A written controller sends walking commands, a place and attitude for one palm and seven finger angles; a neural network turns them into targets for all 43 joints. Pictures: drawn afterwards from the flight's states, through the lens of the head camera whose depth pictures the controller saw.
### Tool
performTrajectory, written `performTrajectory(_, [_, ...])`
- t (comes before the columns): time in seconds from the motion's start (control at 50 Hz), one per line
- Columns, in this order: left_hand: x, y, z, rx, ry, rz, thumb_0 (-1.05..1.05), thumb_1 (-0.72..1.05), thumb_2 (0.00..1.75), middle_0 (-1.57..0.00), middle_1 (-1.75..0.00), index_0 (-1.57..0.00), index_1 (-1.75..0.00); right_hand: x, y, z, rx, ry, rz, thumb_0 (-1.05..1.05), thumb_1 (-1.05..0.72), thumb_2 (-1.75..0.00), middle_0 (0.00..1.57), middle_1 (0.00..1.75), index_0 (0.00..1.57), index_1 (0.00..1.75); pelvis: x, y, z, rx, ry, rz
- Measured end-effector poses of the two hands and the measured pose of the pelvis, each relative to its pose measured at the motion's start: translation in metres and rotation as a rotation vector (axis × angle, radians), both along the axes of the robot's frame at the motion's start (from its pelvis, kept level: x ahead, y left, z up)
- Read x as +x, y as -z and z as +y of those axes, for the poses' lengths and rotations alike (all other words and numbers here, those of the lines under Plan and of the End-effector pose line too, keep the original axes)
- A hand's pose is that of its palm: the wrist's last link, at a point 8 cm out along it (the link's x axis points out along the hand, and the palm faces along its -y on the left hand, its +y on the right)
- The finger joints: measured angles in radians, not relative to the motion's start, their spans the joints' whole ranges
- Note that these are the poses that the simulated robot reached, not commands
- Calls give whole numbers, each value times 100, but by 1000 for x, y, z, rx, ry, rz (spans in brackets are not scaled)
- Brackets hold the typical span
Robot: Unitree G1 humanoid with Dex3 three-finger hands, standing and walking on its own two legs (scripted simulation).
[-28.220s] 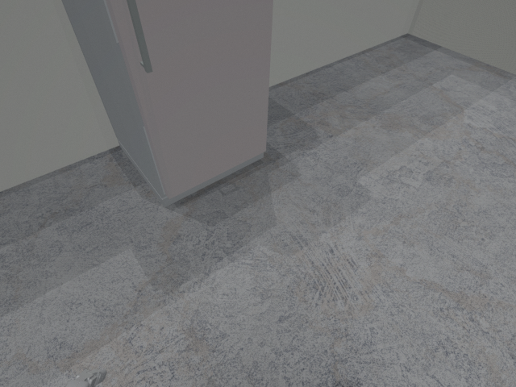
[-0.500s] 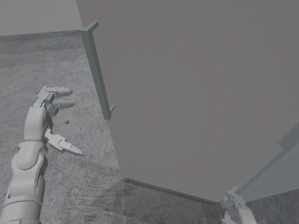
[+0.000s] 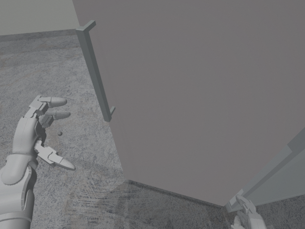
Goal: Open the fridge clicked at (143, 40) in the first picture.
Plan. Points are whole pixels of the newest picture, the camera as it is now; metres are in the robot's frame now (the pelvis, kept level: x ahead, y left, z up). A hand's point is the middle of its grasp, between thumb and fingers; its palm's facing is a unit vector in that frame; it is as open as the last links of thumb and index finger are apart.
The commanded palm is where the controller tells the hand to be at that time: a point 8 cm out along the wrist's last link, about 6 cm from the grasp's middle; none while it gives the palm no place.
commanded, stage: draw the hand back to the body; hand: left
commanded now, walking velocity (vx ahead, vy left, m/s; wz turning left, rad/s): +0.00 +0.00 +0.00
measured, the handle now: (101, 79) +0.46 +0.20 +0.15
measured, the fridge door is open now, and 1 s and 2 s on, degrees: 63 63 63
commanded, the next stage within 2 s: step back with the hand held close in 1.62 s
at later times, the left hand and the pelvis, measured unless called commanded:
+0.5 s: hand (43, 147) +0.24 +0.26 +0.14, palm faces +0.18 -0.98 -0.02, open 14.7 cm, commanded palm +0.21 +0.30 +0.16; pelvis +0.01 +0.01 +0.01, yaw +1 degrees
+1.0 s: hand (24, 143) +0.23 +0.28 +0.17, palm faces +0.44 -0.83 -0.34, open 11.2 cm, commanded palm +0.18 +0.31 +0.18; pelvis +0.02 +0.02 +0.02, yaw -1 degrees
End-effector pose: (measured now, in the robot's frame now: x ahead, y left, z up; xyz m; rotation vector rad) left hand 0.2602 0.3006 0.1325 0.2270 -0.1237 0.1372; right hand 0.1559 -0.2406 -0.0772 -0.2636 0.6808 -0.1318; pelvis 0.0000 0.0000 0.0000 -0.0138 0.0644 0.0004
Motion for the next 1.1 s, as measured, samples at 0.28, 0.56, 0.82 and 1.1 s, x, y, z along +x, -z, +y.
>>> performTrajectory(0.28, [-11,-20,6,-173,46,48,-2,-55,20,-25,-115,-25,-115,22,-27,14,51,13,-160,2,-90,-90,20,30,20,29,21,-9,8,3,19,-45])
performTrajectory(0.56, [-51,-21,3,-179,-3,39,-2,-52,21,-25,-113,-25,-113,45,-39,43,46,-96,-213,2,-90,-90,20,30,20,30,8,-10,12,-3,-14,-88])
performTrajectory(0.82, [-67,-24,15,73,-291,53,-1,-16,39,-24,-92,-24,-93,12,-18,35,35,-64,-28,1,-90,-90,20,30,20,30,7,-18,14,4,11,-107])
performTrajectory(1.1, [-72,-55,14,170,-306,-41,0,33,63,-22,-63,-23,-63,27,-21,33,46,-34,-32,2,-90,-90,20,30,20,30,19,-21,16,10,22,-127])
